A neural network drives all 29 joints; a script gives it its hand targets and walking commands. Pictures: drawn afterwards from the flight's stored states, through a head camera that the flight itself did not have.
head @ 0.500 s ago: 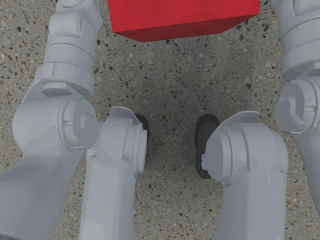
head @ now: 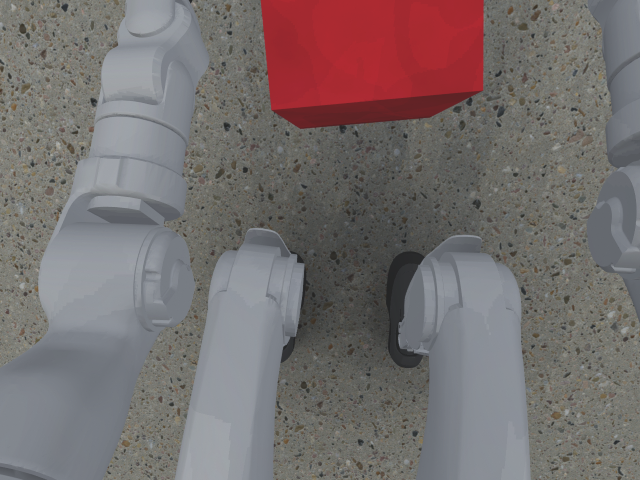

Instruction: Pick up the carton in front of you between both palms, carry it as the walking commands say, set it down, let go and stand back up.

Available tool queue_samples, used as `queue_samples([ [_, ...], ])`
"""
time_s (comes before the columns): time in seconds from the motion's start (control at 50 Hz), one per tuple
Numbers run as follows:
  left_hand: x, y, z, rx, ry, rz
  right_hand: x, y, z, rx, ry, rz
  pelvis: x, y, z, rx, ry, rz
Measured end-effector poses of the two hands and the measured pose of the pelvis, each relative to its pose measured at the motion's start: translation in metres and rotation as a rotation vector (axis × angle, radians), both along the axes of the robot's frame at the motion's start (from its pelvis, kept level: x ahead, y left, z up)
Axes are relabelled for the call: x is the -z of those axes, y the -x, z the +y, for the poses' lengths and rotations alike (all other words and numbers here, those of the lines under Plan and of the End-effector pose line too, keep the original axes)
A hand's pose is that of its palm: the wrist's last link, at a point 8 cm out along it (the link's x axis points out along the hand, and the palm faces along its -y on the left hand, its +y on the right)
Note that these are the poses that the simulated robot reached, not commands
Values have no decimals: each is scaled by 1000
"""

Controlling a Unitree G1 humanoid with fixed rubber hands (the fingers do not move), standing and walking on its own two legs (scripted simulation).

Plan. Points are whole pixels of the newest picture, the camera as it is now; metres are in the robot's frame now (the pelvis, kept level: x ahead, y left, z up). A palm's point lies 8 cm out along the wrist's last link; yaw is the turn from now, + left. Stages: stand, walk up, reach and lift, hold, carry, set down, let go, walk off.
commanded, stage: set down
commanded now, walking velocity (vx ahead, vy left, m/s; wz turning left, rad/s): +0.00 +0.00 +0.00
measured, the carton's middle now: (363, 32) +0.56 -0.03 -0.29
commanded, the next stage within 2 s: let go in 0.76 s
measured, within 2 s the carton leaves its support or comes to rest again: neither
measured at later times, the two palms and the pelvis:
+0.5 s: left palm out of the picture +0.56 +0.16 +0.03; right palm out of the picture +0.59 -0.23 +0.03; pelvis +0.01 -0.01 +0.13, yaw +0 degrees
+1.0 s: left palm out of the picture +0.52 +0.16 +0.15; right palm out of the picture +0.54 -0.25 +0.15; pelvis +0.05 -0.01 +0.26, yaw -4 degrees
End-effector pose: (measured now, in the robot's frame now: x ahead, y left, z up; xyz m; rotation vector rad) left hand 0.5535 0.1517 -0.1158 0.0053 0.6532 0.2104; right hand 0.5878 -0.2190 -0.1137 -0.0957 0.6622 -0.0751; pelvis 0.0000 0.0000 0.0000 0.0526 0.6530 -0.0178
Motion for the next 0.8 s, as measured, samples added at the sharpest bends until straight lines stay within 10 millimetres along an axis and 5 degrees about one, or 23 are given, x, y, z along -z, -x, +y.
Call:
queue_samples([
  [0.8,-233,4,7,-4,-20,-19,-233,-1,-19,-25,-7,0,-214,-27,-12,35,-2,151],
])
